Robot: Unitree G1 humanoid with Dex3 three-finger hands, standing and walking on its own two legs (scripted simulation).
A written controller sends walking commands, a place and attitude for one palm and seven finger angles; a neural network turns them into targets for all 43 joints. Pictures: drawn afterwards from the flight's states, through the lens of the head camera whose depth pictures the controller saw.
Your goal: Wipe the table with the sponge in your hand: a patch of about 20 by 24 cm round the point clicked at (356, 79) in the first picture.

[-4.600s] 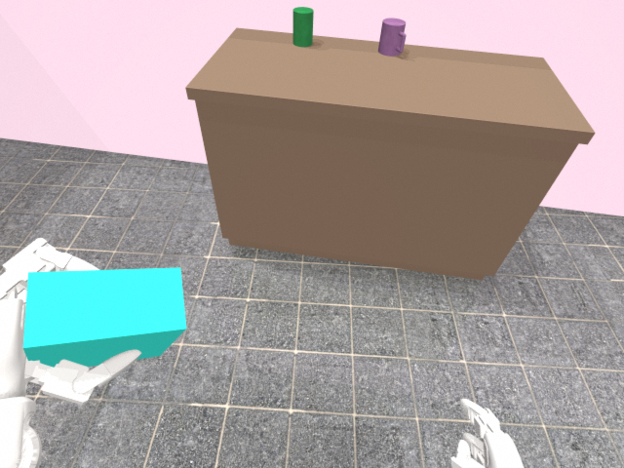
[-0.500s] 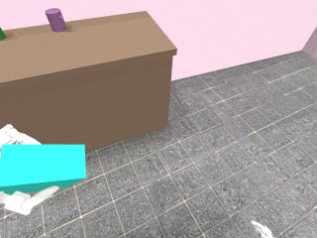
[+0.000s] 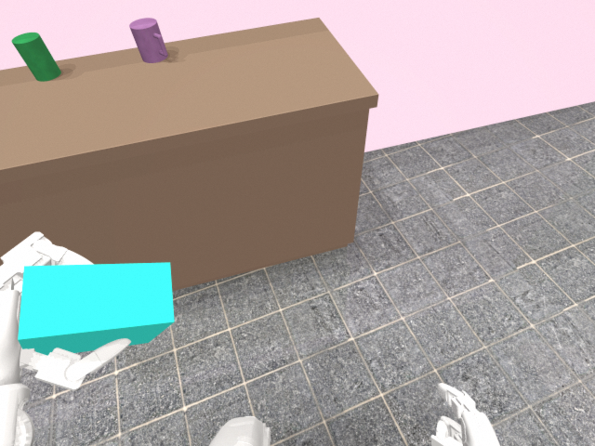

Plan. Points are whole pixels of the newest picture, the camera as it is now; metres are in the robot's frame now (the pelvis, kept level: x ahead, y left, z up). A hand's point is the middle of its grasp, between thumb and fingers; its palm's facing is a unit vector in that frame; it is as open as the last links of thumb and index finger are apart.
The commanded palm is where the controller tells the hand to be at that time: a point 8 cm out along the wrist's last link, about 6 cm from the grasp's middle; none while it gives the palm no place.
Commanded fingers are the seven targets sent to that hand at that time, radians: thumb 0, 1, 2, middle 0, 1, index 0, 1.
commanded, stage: take the last steps up to it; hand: left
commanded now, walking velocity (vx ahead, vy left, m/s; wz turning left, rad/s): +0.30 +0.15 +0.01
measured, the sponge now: (118, 309) +0.23 +0.20 +0.14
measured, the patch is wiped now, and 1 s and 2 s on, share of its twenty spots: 0.00 0.00 0.00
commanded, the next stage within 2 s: come to a stop and stand still in 1.64 s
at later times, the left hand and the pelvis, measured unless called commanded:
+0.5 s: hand (69, 196) +0.34 +0.28 +0.18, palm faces +0.32 -0.81 -0.49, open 10.2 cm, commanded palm +0.30 +0.34 +0.18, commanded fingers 0.00 0.10 1.30 -1.20 -1.60 -1.20 -1.60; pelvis +0.12 +0.07 +0.00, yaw -2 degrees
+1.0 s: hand (66, 133) +0.46 +0.34 +0.19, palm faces +0.38 -0.79 -0.48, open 10.2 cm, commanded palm +0.41 +0.39 +0.18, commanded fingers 0.00 0.10 1.30 -1.20 -1.60 -1.20 -1.60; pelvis +0.24 +0.12 -0.02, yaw -2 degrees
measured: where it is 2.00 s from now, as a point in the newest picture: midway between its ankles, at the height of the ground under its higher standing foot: (258, 391)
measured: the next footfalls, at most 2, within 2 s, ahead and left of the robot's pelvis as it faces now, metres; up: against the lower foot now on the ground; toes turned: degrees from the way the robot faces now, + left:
left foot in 0.20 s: +0.15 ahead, +0.18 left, +0.00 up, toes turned +9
right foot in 0.56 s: +0.21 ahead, -0.02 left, +0.00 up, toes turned -12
